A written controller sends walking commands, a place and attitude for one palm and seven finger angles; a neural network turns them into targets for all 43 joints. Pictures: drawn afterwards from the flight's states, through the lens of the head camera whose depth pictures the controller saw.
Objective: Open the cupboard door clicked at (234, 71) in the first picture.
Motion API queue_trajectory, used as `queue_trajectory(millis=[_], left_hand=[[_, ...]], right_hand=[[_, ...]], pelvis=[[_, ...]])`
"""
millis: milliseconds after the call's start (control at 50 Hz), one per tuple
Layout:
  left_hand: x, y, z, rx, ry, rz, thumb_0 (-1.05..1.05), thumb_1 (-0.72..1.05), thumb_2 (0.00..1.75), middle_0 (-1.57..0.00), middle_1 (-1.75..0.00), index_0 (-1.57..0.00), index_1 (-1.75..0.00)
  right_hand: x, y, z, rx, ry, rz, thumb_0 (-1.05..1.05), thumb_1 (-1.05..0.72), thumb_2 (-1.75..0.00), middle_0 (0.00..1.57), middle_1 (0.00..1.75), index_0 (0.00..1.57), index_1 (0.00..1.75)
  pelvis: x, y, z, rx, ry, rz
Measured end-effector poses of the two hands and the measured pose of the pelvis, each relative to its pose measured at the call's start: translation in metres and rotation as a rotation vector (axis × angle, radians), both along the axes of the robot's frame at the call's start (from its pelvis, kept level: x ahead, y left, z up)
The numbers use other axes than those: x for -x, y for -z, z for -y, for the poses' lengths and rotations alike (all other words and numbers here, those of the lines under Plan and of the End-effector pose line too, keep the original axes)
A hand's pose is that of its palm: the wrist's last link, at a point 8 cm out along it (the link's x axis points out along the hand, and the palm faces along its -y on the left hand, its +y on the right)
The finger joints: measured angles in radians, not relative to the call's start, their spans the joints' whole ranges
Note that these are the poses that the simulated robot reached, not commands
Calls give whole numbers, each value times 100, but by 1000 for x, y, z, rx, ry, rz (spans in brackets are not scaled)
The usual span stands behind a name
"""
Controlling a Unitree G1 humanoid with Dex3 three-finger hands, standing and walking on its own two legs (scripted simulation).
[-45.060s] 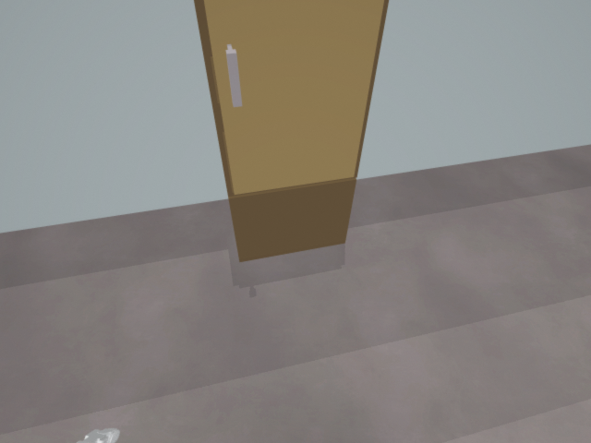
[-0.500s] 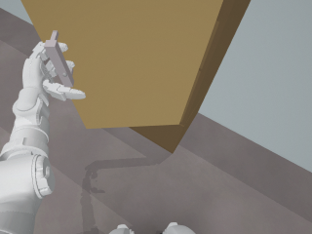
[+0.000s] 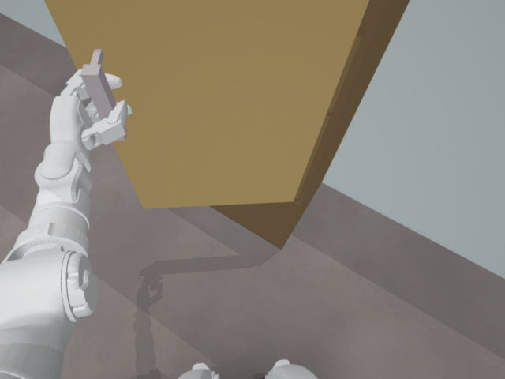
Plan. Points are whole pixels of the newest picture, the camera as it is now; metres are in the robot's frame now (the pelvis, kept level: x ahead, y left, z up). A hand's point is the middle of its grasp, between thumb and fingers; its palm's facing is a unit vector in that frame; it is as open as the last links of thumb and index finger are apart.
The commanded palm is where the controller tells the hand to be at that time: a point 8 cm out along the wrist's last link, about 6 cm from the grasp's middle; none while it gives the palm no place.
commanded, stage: close the thumb around the handle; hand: left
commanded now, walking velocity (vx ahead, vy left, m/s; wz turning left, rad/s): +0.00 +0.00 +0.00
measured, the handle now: (108, 97) +0.54 +0.20 +0.11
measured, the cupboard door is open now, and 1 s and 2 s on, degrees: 37 64 77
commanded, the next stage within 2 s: pull the door open along its arc in 0.12 s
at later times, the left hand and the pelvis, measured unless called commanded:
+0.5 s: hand (120, 134) +0.46 +0.18 +0.10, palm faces +0.03 -1.00 +0.01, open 5.8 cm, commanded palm +0.41 +0.23 +0.11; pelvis +0.00 -0.01 +0.00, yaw -1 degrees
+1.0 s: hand (160, 217) +0.32 +0.11 +0.10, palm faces +0.30 -0.95 +0.04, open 6.1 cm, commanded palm +0.26 +0.17 +0.11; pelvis +0.00 -0.03 +0.02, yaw +1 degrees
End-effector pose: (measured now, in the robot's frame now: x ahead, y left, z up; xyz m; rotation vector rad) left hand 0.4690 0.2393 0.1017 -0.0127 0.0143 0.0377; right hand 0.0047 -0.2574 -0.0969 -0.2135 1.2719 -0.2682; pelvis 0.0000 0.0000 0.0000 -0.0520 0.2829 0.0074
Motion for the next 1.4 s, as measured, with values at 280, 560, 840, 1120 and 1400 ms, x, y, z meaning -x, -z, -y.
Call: queue_trajectory(millis=[280, 560, 840, 1120, 1400], left_hand=[[4, -1, 7, 2, 0, 3, 2, 71, 82, -34, -135, -37, -135], [42, 0, 12, -4, 22, 26, 1, 71, 75, -35, -135, -36, -135], [143, 2, 55, 55, -103, 36, 1, 66, 72, -37, -135, -37, -132], [207, -4, 110, 5, -318, -21, 1, 67, 76, -34, -132, -37, -134], [254, -6, 163, -18, -407, -32, 0, 67, 75, -32, -132, -36, -135]], right_hand=[[10, 0, 4, 5, 10, -6, 0, -90, -90, 20, 30, 20, 30], [-21, -4, 8, -29, 11, 94, 1, -90, -90, 20, 30, 20, 30], [-140, -32, -6, -95, -145, 453, 1, -90, -90, 20, 30, 20, 30], [-178, -40, -11, -147, -249, 510, 1, -90, -90, 20, 30, 20, 30], [-169, -27, 20, -140, -262, 470, 1, -90, -90, 20, 30, 20, 30]], pelvis=[[5, 0, 3, -2, -1, 11], [-5, -7, 8, -14, 24, 45], [-7, -16, 17, -37, 22, 135], [-6, -20, 43, -59, -18, 204], [-7, -17, 67, -78, -47, 230]])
